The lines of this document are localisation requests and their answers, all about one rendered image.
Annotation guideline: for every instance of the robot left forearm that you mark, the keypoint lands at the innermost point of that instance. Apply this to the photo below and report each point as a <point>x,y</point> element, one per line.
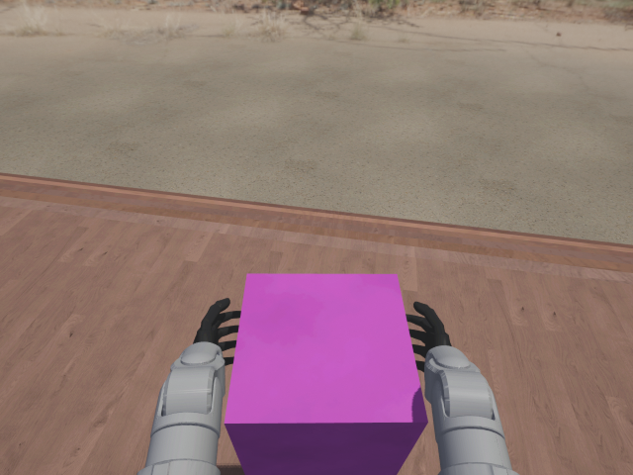
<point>187,422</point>

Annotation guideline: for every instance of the robot right forearm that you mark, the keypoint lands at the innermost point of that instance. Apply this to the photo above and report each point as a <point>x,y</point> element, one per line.
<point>466,421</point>

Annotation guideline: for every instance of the right robot hand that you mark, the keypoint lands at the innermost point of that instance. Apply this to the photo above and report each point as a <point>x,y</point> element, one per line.
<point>434,334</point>

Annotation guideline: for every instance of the carton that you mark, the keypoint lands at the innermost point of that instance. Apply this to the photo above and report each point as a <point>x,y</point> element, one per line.
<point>324,379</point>

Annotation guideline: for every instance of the left robot hand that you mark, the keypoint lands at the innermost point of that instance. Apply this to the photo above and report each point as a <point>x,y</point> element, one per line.
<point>209,331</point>

